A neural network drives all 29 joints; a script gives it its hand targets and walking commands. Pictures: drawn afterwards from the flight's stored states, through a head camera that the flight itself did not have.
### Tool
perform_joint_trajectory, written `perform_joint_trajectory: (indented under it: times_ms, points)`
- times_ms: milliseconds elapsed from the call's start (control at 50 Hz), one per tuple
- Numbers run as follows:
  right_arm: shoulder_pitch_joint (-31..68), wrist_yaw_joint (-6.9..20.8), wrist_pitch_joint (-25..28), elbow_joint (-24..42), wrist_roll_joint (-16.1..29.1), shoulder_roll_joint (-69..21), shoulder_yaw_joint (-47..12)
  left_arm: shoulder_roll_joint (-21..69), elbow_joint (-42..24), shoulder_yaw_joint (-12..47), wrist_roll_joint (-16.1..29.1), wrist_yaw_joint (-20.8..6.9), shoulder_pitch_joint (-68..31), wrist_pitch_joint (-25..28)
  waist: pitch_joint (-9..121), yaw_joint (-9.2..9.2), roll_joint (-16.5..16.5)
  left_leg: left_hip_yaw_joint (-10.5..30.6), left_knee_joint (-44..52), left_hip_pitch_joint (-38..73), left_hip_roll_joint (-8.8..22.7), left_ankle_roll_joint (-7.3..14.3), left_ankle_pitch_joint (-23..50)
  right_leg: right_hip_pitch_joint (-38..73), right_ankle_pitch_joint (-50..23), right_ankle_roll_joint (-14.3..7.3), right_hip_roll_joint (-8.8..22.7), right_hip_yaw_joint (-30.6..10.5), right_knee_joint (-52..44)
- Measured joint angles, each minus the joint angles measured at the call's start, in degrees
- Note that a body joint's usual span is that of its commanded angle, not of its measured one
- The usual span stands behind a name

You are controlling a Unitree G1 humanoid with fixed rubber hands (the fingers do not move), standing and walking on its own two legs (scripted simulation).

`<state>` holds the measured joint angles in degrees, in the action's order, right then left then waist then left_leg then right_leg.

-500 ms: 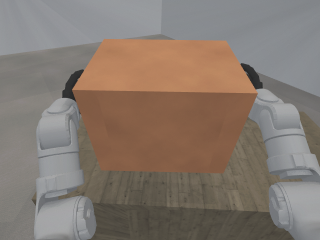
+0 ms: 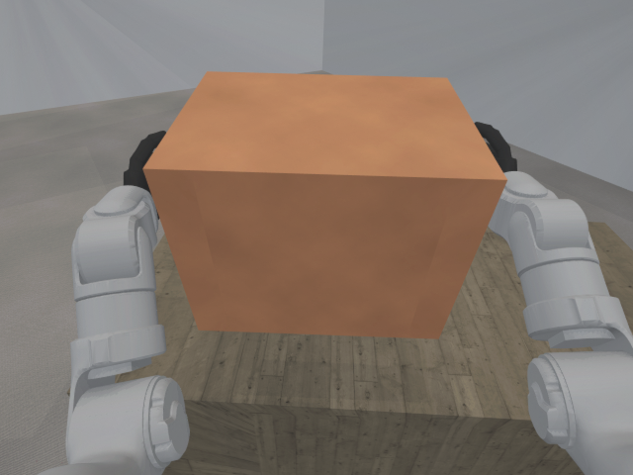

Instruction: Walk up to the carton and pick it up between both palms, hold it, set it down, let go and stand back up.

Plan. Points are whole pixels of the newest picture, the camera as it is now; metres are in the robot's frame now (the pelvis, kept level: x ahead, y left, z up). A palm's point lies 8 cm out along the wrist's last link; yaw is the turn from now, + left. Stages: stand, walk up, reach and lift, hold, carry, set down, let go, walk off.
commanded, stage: hold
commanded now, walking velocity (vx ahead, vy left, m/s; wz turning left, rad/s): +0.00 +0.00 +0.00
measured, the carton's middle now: (322, 204) +0.41 +0.00 +0.21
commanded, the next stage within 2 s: none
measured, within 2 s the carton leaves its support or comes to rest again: neither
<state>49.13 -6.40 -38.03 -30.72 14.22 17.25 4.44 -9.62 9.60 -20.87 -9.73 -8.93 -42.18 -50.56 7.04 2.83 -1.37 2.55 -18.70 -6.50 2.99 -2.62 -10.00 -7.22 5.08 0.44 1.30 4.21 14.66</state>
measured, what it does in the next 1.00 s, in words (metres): stands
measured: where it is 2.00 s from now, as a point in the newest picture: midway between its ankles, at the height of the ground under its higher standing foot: outside the picture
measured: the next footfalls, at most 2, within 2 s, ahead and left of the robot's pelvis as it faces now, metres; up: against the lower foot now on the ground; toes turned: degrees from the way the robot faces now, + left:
none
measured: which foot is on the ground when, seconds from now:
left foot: down 0.00-1.00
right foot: down 0.00-1.00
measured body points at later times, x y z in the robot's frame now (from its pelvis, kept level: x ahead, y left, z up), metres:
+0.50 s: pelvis +0.01 +0.00 +0.00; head -0.06 +0.02 +0.45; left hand +0.38 +0.21 +0.25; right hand +0.39 -0.21 +0.26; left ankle +0.00 +0.15 -0.75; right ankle +0.03 -0.13 -0.75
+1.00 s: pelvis +0.00 +0.00 +0.00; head -0.06 +0.02 +0.45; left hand +0.37 +0.21 +0.25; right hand +0.39 -0.20 +0.26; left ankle +0.00 +0.15 -0.75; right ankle +0.03 -0.13 -0.75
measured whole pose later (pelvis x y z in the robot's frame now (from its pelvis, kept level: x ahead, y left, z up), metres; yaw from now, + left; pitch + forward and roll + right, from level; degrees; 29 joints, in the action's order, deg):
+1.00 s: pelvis +0.00 +0.00 +0.00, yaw +0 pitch -2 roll -1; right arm 49.7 -6.5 -38.1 -31.6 13.6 17.0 5.0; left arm -10.0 11.0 -20.4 -9.3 -8.5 -43.1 -50.2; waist 7.6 2.6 -1.2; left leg 2.7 -19.0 -7.7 3.0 -2.7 -9.8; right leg -8.4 4.9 0.3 1.2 4.2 15.0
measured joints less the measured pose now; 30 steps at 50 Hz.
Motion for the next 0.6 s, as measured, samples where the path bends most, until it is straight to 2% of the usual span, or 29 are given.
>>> perform_joint_trajectory:
  times_ms: [200, 240, 320, 440, 520, 600]
  points:
    - [0.14, 0.55, 0.33, -1.17, 0.15, 0.18, 0.38, -0.16, -0.21, 1.23, 0.43, 0.63, 0.61, -0.11, 0.78, 0.22, -0.36, 0.31, -0.49, -0.88, -0.05, -0.18, -0.29, -0.60, 0.22, -0.06, 0.04, 0.26, 0.17]
    - [-0.11, -0.04, 0.18, -0.28, 0.30, 0.29, 0.05, -0.17, -0.48, 1.32, 0.67, 0.78, 0.69, 0.04, 0.70, 0.35, -0.10, 0.34, -0.42, -0.73, -0.10, -0.01, -0.30, -0.33, 0.16, 0.13, 0.08, 0.29, -0.10]
    - [0.40, -0.08, -0.10, -0.55, 0.45, 0.42, -0.44, 0.07, 0.48, 0.06, -0.37, -0.16, -0.18, 0.13, -0.15, 0.18, 0.15, -0.16, -0.33, -0.03, -0.06, 0.17, -0.43, 0.14, 0.04, 0.22, 0.04, -0.21, -0.21]
    - [-1.51, -0.17, -0.02, 1.85, 1.63, 0.70, -0.69, 0.22, -2.98, 1.15, 0.43, 0.39, 2.20, -0.43, 0.36, 0.53, 0.35, -0.08, -0.15, 0.17, -0.10, -0.04, -0.50, 0.39, 0.22, 0.18, 0.08, -0.13, -0.31]
    - [-0.90, 0.38, -0.04, 0.67, 0.73, 0.63, 0.09, 0.79, -1.83, 0.83, -0.23, 0.59, 1.05, -0.57, 0.07, 0.38, 0.26, -0.13, -0.35, 0.44, -0.11, 0.05, -0.73, 0.35, 0.72, 0.12, 0.10, -0.20, 0.45]
    - [-0.82, -0.33, -0.71, 1.56, 0.78, 0.80, -0.74, 0.47, -1.19, 0.45, -0.18, 0.09, 0.64, -0.37, -0.36, 0.33, 0.17, -0.16, 0.11, 0.43, 0.03, 0.04, -0.34, 0.37, 0.30, 0.10, -0.06, -0.24, -0.12]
